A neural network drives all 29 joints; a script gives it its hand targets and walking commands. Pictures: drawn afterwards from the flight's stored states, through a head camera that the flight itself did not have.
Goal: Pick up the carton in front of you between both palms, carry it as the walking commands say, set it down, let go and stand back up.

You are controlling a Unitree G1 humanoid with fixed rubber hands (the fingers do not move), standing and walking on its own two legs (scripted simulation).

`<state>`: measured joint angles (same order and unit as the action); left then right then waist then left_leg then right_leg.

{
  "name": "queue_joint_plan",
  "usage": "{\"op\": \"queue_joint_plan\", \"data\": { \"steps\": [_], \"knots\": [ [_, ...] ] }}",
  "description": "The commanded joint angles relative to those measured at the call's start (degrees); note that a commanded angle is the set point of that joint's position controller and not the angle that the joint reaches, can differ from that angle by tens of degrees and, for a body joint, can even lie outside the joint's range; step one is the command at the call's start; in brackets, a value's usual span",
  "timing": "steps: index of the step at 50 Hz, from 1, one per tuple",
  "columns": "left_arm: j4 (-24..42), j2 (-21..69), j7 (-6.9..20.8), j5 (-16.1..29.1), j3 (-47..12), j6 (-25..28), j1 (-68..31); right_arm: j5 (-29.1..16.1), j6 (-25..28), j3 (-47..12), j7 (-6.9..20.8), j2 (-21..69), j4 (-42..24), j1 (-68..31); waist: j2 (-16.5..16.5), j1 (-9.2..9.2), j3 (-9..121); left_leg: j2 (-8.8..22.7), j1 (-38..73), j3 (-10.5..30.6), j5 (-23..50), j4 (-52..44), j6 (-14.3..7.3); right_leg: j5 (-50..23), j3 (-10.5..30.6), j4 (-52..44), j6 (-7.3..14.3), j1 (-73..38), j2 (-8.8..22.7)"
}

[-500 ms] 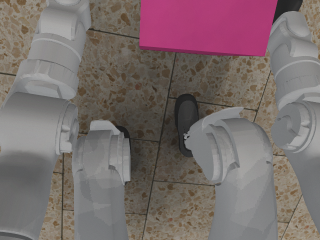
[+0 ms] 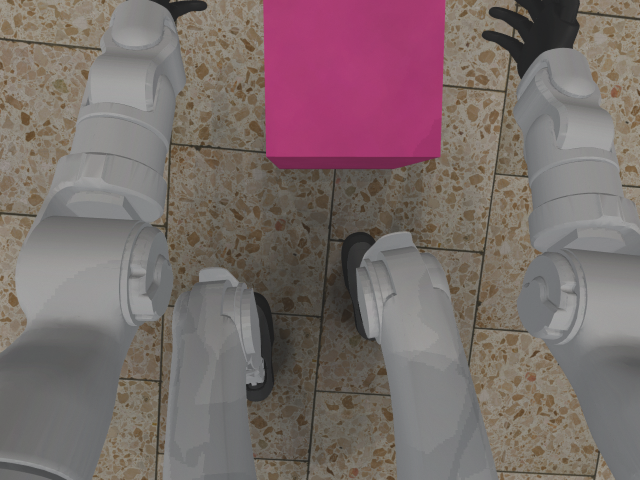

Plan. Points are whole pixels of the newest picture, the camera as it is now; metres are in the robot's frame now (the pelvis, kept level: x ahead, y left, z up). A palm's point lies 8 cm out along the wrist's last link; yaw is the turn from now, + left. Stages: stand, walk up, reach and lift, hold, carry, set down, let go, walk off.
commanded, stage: set down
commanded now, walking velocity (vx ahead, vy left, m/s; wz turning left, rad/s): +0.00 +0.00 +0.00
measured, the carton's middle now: (344, 96) +0.52 -0.13 -0.32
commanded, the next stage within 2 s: let go in 0.64 s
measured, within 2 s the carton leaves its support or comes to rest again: neither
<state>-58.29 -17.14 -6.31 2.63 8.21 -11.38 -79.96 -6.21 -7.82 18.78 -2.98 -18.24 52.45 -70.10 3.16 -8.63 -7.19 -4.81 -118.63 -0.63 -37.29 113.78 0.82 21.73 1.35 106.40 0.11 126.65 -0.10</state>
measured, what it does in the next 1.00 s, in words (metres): rises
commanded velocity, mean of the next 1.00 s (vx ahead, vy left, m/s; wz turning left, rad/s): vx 0.00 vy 0.00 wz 0.00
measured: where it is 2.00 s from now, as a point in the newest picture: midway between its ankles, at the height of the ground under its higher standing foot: (312, 334)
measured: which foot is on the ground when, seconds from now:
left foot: down 0.00-1.00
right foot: down 0.00-1.00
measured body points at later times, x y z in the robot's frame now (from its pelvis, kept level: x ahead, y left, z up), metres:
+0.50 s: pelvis +0.03 +0.00 +0.13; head +0.34 -0.04 +0.45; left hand +0.59 +0.07 +0.03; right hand +0.49 -0.32 +0.03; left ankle +0.08 +0.11 -0.41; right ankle +0.15 -0.12 -0.41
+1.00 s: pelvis +0.07 -0.03 +0.26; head +0.32 -0.06 +0.63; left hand +0.49 +0.11 +0.14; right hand +0.41 -0.31 +0.14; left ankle +0.08 +0.11 -0.41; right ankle +0.15 -0.12 -0.41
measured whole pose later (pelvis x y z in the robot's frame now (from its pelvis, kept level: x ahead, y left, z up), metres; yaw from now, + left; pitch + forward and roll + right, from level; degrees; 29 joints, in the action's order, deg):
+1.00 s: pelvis +0.07 -0.03 +0.26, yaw -1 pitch +35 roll +3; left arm -34.0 -4.9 -6.5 -6.6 12.1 -8.8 -33.1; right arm 3.4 -6.7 13.8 7.3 -13.7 33.7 -28.6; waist 1.1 -6.1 2.4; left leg -3.2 -65.6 2.8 -22.2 52.9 1.9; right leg 12.8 0.5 51.0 2.2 72.9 -0.5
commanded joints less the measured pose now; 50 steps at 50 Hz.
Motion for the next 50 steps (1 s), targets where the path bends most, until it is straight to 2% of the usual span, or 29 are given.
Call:
{"op": "queue_joint_plan", "data": {
  "steps": [1, 8, 14, 19, 24, 30, 36, 39, 42, 46, 50],
  "knots": [
    [5.4, -5.1, 0.4, -1.0, 1.3, 1.2, -11.4, 1.3, 0.9, 1.5, 0.3, -6.7, -6.8, -10.5, -2.8, -2.60, 61.3, -2.2, 9.4, -3.1, 3.7, -15.4, 0.0, -12.4, -3.5, -8.1, -3.0, -52.6, -1.4],
    [14.6, -3.3, 0.1, -1.2, -0.5, -0.5, -10.2, 1.5, -0.7, 3.6, 1.8, -8.2, -12.9, -5.5, 2.4, -4.47, 71.6, -2.8, 21.5, -3.2, 9.6, -21.1, 0.8, -19.4, -5.1, -13.6, -2.2, -56.5, -2.1],
    [18.9, -2.6, -0.1, -1.9, -0.2, -2.3, -6.9, 0.6, -2.6, 3.4, 3.1, -8.0, -16.2, -1.8, 4.1, -3.52, 73.7, -2.6, 29.2, -2.8, 13.9, -27.2, 1.2, -22.8, -5.5, -19.4, -1.9, -60.2, -2.6],
    [18.1, -2.1, 0.6, -2.8, 1.1, -2.2, -3.1, 1.2, -2.6, 3.4, 3.9, -6.8, -16.3, 0.8, 2.7, -2.66, 71.2, -2.4, 31.1, -2.1, 15.9, -33.1, 1.3, -24.5, -5.0, -24.7, -2.0, -63.8, -2.6],
    [16.4, -1.6, 1.7, -3.2, 2.1, -1.1, -0.4, 2.8, -1.7, 4.0, 4.4, -5.7, -16.0, 2.6, 1.1, -2.57, 69.3, -2.2, 33.5, -1.4, 17.7, -39.4, 1.3, -26.3, -4.4, -30.6, -2.1, -68.4, -2.5],
    [15.1, -1.2, 3.0, -4.0, 2.9, 0.1, 1.1, 4.5, -0.5, 4.8, 4.9, -4.4, -15.2, 4.0, 0.8, -2.68, 66.8, -1.8, 37.8, -0.5, 18.6, -46.8, 1.3, -26.8, -3.5, -37.9, -1.9, -73.5, -2.2],
    [13.9, 1.2, 3.1, -7.1, 5.2, 1.2, 7.5, 7.0, 0.6, 4.5, 6.0, -2.7, -13.7, 8.7, 0.5, -1.28, 66.4, -1.7, 42.6, 0.0, 20.6, -53.0, 1.5, -27.4, -2.4, -43.8, -1.7, -79.8, -2.0],
    [16.7, 3.8, 1.8, -9.2, 6.0, 1.6, 15.2, 9.0, 1.0, 3.6, 7.3, -2.6, -15.6, 15.4, -0.1, -0.85, 68.6, -2.0, 47.0, 0.1, 24.1, -56.3, 1.9, -30.7, -2.0, -46.3, -1.2, -86.6, -2.1],
    [22.4, 6.6, 0.1, -10.5, 6.1, 2.0, 24.1, 10.7, 1.1, 1.6, 8.7, -3.0, -19.5, 23.4, -1.3, -0.48, 68.2, -2.1, 51.8, 0.0, 26.1, -59.9, 2.3, -32.6, -1.6, -49.3, -0.6, -93.8, -2.1],
    [30.5, 8.0, -0.8, -10.1, 4.7, 3.0, 32.9, 10.5, 1.8, -1.9, 10.1, -3.7, -24.5, 32.0, -2.8, -0.09, 61.0, -1.9, 55.2, -0.5, 23.7, -65.1, 2.2, -32.2, -0.3, -54.0, 0.1, -101.9, -1.7],
    [33.4, 7.9, 0.1, -8.7, 3.3, 4.9, 41.4, 8.7, 2.9, -5.9, 10.6, -2.3, -26.5, 39.8, -4.5, 0.91, 52.4, -1.2, 56.8, -0.5, 20.0, -69.5, 1.5, -30.3, 1.4, -58.6, 0.0, -108.8, -0.8]
  ]
}}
